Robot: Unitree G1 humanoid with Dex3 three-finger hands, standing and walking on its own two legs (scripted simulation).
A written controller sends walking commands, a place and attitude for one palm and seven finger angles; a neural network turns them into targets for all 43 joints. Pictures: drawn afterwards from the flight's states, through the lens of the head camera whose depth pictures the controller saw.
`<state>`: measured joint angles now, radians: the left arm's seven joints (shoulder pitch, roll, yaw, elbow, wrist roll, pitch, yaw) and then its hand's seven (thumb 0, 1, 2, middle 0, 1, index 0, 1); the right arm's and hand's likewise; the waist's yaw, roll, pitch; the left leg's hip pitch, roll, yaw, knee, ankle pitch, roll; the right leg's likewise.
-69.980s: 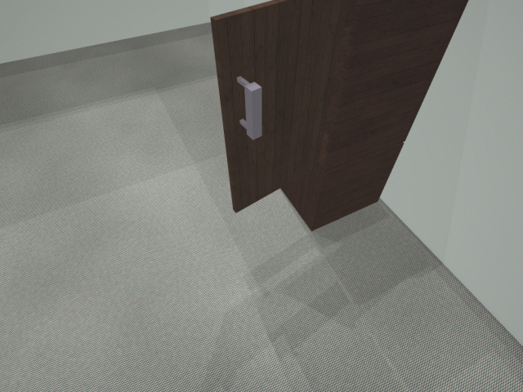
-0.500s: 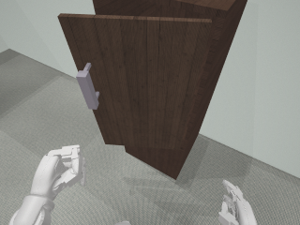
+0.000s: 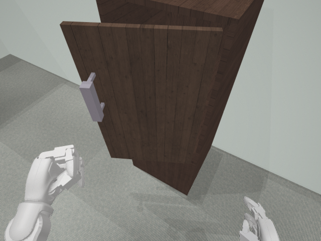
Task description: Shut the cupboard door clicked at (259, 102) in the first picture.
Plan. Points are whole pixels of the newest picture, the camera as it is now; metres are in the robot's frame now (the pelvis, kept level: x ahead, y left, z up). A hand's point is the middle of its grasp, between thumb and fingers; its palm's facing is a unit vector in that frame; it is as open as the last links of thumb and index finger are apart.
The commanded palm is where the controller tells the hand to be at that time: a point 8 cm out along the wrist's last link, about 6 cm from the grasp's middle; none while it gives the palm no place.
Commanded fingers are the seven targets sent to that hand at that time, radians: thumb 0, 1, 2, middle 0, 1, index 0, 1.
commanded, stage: bring the fist close to the handle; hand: left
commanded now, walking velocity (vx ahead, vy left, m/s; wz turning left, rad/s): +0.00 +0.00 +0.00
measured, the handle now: (95, 97) +0.46 +0.23 +0.10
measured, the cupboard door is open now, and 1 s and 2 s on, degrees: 26 26 21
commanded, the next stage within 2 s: push the door shut along its arc in 1.48 s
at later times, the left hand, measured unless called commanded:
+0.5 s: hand (95, 152) +0.29 +0.18 +0.08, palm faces -0.05 -1.00 -0.03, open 3.1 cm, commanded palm +0.27 +0.24 +0.10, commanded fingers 0.00 0.90 0.90 -1.30 -1.50 -1.30 -1.50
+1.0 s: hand (90, 125) +0.36 +0.21 +0.10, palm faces +0.02 -1.00 -0.03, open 3.1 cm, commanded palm +0.33 +0.26 +0.10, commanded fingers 0.00 0.90 0.90 -1.30 -1.50 -1.30 -1.50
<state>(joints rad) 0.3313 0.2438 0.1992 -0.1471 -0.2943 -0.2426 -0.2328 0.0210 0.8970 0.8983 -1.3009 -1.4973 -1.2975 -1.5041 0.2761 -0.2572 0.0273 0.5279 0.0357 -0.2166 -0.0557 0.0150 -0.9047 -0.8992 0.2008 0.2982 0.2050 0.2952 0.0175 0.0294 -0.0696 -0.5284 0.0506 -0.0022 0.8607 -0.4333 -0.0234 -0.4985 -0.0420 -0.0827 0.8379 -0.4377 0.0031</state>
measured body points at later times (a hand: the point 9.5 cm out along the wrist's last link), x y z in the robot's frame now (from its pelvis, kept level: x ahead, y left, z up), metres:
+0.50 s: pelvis -0.01 +0.01 +0.00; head +0.02 -0.01 +0.45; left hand +0.29 +0.23 +0.09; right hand +0.15 -0.23 -0.08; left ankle +0.00 +0.13 -0.70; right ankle -0.01 -0.12 -0.70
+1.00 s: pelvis -0.01 +0.00 +0.01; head +0.04 +0.00 +0.45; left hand +0.35 +0.26 +0.11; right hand +0.13 -0.26 -0.09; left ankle +0.00 +0.13 -0.70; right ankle -0.01 -0.12 -0.70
